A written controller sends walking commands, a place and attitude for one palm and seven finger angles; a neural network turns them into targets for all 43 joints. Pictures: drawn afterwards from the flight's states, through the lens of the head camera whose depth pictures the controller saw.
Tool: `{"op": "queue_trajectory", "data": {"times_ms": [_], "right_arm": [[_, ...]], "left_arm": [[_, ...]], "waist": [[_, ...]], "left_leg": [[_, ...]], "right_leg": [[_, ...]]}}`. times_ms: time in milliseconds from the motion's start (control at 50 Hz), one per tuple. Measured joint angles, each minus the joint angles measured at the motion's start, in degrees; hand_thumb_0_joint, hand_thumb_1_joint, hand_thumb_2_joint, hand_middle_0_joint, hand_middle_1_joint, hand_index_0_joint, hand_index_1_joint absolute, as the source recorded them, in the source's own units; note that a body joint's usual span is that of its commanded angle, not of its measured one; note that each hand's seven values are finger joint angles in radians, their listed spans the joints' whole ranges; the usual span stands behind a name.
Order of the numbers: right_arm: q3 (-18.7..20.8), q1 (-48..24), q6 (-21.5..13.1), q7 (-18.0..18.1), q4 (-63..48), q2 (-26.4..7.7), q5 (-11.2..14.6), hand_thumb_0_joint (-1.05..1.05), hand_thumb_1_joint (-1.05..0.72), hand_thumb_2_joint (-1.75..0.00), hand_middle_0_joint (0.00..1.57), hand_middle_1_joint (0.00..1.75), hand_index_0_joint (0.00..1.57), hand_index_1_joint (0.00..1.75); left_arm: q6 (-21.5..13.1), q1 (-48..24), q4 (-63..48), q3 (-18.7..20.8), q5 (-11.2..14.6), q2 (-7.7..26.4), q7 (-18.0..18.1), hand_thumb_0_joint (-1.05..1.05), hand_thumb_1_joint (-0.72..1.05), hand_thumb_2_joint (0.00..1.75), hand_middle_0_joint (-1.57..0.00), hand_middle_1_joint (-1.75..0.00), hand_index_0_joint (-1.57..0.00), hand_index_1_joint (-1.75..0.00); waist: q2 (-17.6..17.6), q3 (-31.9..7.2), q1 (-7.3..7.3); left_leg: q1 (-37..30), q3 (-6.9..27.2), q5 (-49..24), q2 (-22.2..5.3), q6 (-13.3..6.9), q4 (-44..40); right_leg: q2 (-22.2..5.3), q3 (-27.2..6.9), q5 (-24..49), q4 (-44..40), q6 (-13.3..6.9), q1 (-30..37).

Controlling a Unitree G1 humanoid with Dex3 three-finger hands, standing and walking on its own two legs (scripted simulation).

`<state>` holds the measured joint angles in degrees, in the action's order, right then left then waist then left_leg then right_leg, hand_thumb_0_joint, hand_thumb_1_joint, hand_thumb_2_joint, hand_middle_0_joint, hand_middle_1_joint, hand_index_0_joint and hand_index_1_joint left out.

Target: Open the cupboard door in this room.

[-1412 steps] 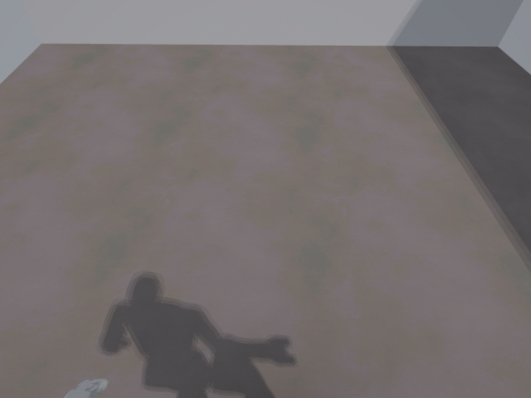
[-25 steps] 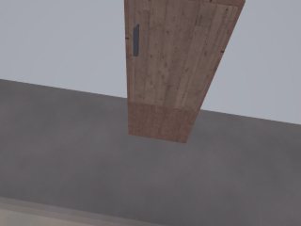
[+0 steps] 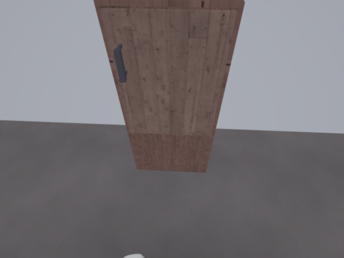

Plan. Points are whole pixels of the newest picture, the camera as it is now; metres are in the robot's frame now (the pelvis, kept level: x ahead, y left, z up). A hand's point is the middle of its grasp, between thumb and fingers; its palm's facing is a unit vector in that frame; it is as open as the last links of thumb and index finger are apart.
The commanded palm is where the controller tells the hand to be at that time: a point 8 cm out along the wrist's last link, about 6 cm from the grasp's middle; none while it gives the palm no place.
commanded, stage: take the last steps up to it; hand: left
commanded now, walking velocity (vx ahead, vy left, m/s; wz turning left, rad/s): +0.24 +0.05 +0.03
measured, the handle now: (121, 63) +0.73 +0.22 +0.07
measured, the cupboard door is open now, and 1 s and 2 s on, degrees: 0 0 0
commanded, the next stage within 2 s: come to a stop and stand still in 0.26 s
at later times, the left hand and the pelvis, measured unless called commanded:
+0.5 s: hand out of the picture +0.16 +0.23 -0.18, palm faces +0.06 -0.99 -0.16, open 7.4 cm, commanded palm none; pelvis +0.14 +0.06 +0.00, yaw +0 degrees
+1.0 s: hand (94, 246) +0.19 +0.23 -0.18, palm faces +0.08 -0.97 -0.21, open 7.4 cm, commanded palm none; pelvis +0.13 +0.04 -0.01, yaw +1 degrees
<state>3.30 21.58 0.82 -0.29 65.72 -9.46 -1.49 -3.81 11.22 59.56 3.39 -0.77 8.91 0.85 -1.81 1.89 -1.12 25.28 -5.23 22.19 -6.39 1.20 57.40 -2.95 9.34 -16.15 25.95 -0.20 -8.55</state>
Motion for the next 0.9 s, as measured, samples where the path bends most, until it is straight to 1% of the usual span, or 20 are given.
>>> {"op": "queue_trajectory", "data": {"times_ms": [100, 200, 220, 240, 260, 300, 340, 380, 460, 520, 580, 640, 660, 680, 700, 740, 780, 820, 860, 900], "right_arm": [[0.32, -6.13, -0.88, -0.93, -4.35, -0.53, 0.10, 0.01, -0.91, -0.90, 0.19, 0.29, 0.19, 0.30], [0.14, -10.46, -2.21, -1.32, -7.38, -1.26, 0.18, 0.01, -0.92, -0.90, 0.19, 0.29, 0.19, 0.30], [-0.02, -10.82, -2.79, -1.31, -7.94, -1.52, 0.08, 0.01, -0.92, -0.90, 0.19, 0.29, 0.19, 0.30], [-0.09, -11.43, -3.46, -1.09, -8.23, -1.40, -0.18, 0.01, -0.92, -0.90, 0.19, 0.29, 0.19, 0.30], [-0.25, -11.92, -3.94, -0.82, -8.56, -1.22, -0.32, 0.01, -0.92, -0.90, 0.19, 0.29, 0.19, 0.30], [-0.69, -12.22, -4.25, -0.17, -8.89, -0.91, -0.28, 0.00, -0.92, -0.90, 0.19, 0.29, 0.19, 0.30], [-1.06, -11.80, -4.22, 0.41, -8.55, -0.33, -0.18, 0.00, -0.92, -0.90, 0.19, 0.29, 0.19, 0.30], [-1.41, -10.81, -4.42, 0.91, -7.65, 0.47, 0.04, 0.00, -0.92, -0.90, 0.19, 0.29, 0.19, 0.30], [-1.54, -8.65, -4.12, 1.96, -5.40, 0.84, 0.50, 0.00, -0.94, -0.90, 0.20, 0.29, 0.20, 0.30], [-2.04, -7.57, -3.15, 2.05, -3.62, 1.83, 0.52, 0.00, -0.94, -0.90, 0.20, 0.29, 0.20, 0.30], [-1.86, -7.31, -1.81, 2.15, -2.25, 2.78, 0.45, 0.01, -0.93, -0.90, 0.20, 0.29, 0.20, 0.30], [-1.31, -7.26, -0.64, 2.08, -1.58, 3.05, 0.43, 0.01, -0.93, -0.90, 0.20, 0.30, 0.20, 0.30], [-1.09, -7.20, -0.29, 2.00, -1.53, 3.05, 0.49, 0.01, -0.93, -0.90, 0.20, 0.30, 0.20, 0.30], [-0.81, -7.53, 0.06, 1.85, -1.55, 2.67, 0.66, 0.01, -0.93, -0.90, 0.20, 0.30, 0.20, 0.30], [-0.49, -7.95, 0.44, 1.71, -1.82, 2.17, 0.85, 0.01, -0.93, -0.90, 0.20, 0.30, 0.20, 0.30], [-0.06, -8.63, 1.37, 1.63, -2.51, 1.32, 1.06, 0.01, -0.92, -0.90, 0.20, 0.30, 0.20, 0.30], [0.18, -9.31, 1.88, 1.60, -2.98, 0.51, 1.11, 0.01, -0.92, -0.90, 0.20, 0.29, 0.20, 0.30], [0.26, -9.85, 2.10, 1.50, -3.41, -0.31, 1.08, 0.01, -0.92, -0.90, 0.20, 0.29, 0.20, 0.30], [0.21, -10.30, 2.18, 1.39, -3.86, -0.96, 1.04, 0.01, -0.92, -0.90, 0.20, 0.29, 0.19, 0.30], [0.10, -10.69, 2.06, 1.27, -4.35, -1.39, 1.05, 0.01, -0.92, -0.90, 0.20, 0.29, 0.19, 0.30]], "left_arm": [[0.51, 4.37, 2.66, -0.85, -0.40, 0.52, -0.29, -0.01, 0.94, 0.90, -0.20, -0.30, -0.20, -0.30], [1.34, 8.10, 5.15, -0.87, -0.58, 0.65, -0.59, 0.00, 0.92, 0.90, -0.20, -0.30, -0.20, -0.30], [1.62, 8.95, 5.42, -0.84, -0.52, 0.67, -0.64, 0.00, 0.91, 0.90, -0.20, -0.30, -0.20, -0.30], [2.04, 9.27, 5.75, -0.76, -0.36, 0.91, -0.73, 0.00, 0.91, 0.90, -0.20, -0.30, -0.20, -0.30], [2.59, 9.19, 6.00, -0.75, -0.20, 1.09, -0.78, 0.00, 0.91, 0.90, -0.20, -0.30, -0.20, -0.30], [3.51, 8.60, 6.07, -0.88, -0.13, 1.18, -0.75, 0.01, 0.91, 0.90, -0.20, -0.30, -0.20, -0.30], [3.59, 7.60, 5.75, -0.81, -0.28, 1.26, -1.01, 0.01, 0.91, 0.90, -0.20, -0.30, -0.20, -0.30], [3.39, 6.32, 4.98, -0.77, -0.43, 1.33, -1.19, 0.01, 0.91, 0.90, -0.20, -0.30, -0.20, -0.30], [3.57, 3.82, 3.05, -0.92, -0.21, 1.07, -0.43, 0.01, 0.91, 0.90, -0.20, -0.30, -0.20, -0.30], [4.25, 1.89, 2.18, -1.08, -0.15, 1.07, 0.45, 0.01, 0.91, 0.90, -0.20, -0.30, -0.20, -0.30], [5.10, 0.50, 1.78, -1.15, -0.02, 1.48, 0.72, 0.01, 0.93, 0.90, -0.20, -0.30, -0.20, -0.30], [5.19, -0.15, 1.05, -1.25, -0.05, 1.46, 0.65, 0.01, 0.92, 0.90, -0.20, -0.30, -0.20, -0.30], [4.94, -0.02, 0.72, -1.29, -0.14, 1.56, 0.65, 0.01, 0.92, 0.90, -0.20, -0.30, -0.20, -0.30], [4.71, -0.21, 0.69, -1.31, -0.30, 1.21, 0.78, 0.01, 0.92, 0.90, -0.20, -0.30, -0.20, -0.30], [4.57, -0.51, 0.64, -1.47, -0.36, 0.75, 0.78, 0.01, 0.92, 0.90, -0.20, -0.30, -0.20, -0.30], [4.30, -1.10, 0.39, -1.58, -0.32, 0.06, 0.74, 0.01, 0.92, 0.90, -0.20, -0.30, -0.20, -0.30], [4.32, -1.78, 0.07, -1.40, -0.31, -0.31, 0.88, 0.01, 0.92, 0.90, -0.20, -0.30, -0.20, -0.30], [4.42, -2.28, -0.37, -1.21, -0.36, -0.54, 0.98, 0.01, 0.92, 0.90, -0.20, -0.30, -0.20, -0.30], [4.44, -2.56, -0.81, -1.04, -0.48, -0.49, 0.95, 0.01, 0.92, 0.90, -0.20, -0.30, -0.20, -0.30], [4.47, -2.68, -1.15, -0.87, -0.66, -0.19, 0.85, 0.01, 0.91, 0.90, -0.21, -0.30, -0.21, -0.30]], "waist": [[0.43, -0.15, 0.53], [1.69, 0.52, 2.01], [1.96, 0.57, 2.26], [2.93, 0.98, 2.34], [3.64, 1.48, 2.51], [3.84, 1.91, 2.76], [3.87, 2.00, 2.70], [4.00, 1.96, 2.62], [4.22, 1.52, 2.14], [4.43, 1.62, 1.71], [4.26, 2.05, 1.14], [3.58, 2.48, 1.01], [3.66, 2.44, 1.11], [2.75, 2.75, 1.12], [1.62, 3.25, 0.68], [0.47, 3.81, 0.25], [0.02, 4.27, 0.46], [-0.18, 4.40, 0.86], [0.05, 4.23, 1.27], [0.62, 3.87, 1.73]], "left_leg": [[3.15, -0.93, -6.63, -0.61, 0.57, -9.18], [-0.58, -1.59, -9.02, 0.42, -0.15, -20.24], [-2.40, -1.84, -10.32, 0.86, -0.57, -23.01], [-2.55, -2.38, -11.21, 1.61, -2.04, -22.40], [-2.42, -2.93, -10.22, 2.06, -3.25, -20.80], [-3.32, -3.67, -8.20, 2.33, -4.56, -20.45], [-5.59, -4.26, -8.56, 2.89, -4.63, -23.53], [-8.24, -4.71, -9.84, 3.83, -4.81, -27.67], [-12.37, -5.04, -11.59, 5.38, -5.02, -33.71], [-14.01, -4.71, -11.07, 5.72, -4.60, -34.37], [-14.68, -4.57, -9.41, 5.46, -3.91, -32.73], [-14.07, -4.72, -7.20, 5.01, -2.95, -29.48], [-13.42, -4.98, -6.18, 5.04, -2.53, -27.81], [-12.57, -4.92, -5.11, 4.32, -2.09, -25.89], [-11.46, -3.89, -2.68, 3.97, -1.49, -23.58], [-8.34, -0.83, 4.40, 4.69, -0.72, -16.06], [-5.57, 1.67, 6.67, 5.58, -0.22, -7.75], [-4.20, 3.09, 6.69, 5.92, 0.33, -3.11], [-4.33, 3.75, 6.45, 5.84, 0.83, -2.91], [-5.63, 3.96, 6.25, 5.51, 1.03, -6.02]], "right_leg": [[0.27, 0.40, -0.28, -3.89, 0.82, 4.28], [-0.53, 0.76, -4.36, -1.86, 2.99, 6.89], [-1.01, 0.59, -6.22, 0.53, 3.45, 6.58], [-2.18, 0.06, -8.30, 4.95, 2.82, 5.12], [-2.63, -1.46, -11.34, 11.78, 1.93, 2.47], [-1.76, -4.33, -14.13, 26.71, 0.48, -4.36], [-1.54, -5.13, -11.36, 35.66, -0.04, -10.25], [-1.93, -5.29, -7.78, 37.99, 0.19, -14.47], [-2.29, -6.20, -2.84, 32.57, 1.75, -18.34], [-1.99, -6.51, -2.01, 24.81, 2.46, -17.19], [-1.64, -5.91, -2.99, 17.62, 2.47, -14.18], [-1.37, -5.17, 0.99, 9.86, 2.03, -10.11], [-1.49, -5.27, 3.87, 7.03, 1.48, -8.69], [-0.94, -5.11, 3.15, 6.88, 0.65, -8.65], [-0.46, -4.63, 2.23, 7.52, -0.03, -8.90], [-0.26, -3.93, 1.60, 7.59, -0.88, -9.29], [-0.31, -3.68, 2.48, 6.39, -1.16, -9.24], [-0.44, -3.59, 3.62, 5.10, -1.14, -9.23], [-0.74, -3.58, 4.57, 4.06, -0.97, -9.35], [-1.10, -3.63, 5.40, 3.30, -0.69, -9.60]]}}
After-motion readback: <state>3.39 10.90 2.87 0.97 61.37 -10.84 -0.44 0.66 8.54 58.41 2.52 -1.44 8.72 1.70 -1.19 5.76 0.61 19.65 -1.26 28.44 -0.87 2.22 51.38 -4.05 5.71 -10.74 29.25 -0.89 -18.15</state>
